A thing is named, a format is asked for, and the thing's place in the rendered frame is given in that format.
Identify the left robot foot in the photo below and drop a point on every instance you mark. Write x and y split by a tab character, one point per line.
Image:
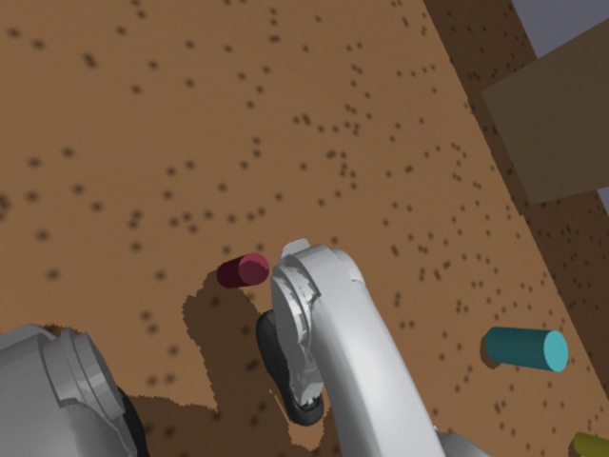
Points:
135	426

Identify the right robot foot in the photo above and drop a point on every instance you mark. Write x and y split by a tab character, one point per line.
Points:
276	366

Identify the right robot hand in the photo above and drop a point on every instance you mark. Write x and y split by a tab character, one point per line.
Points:
455	445

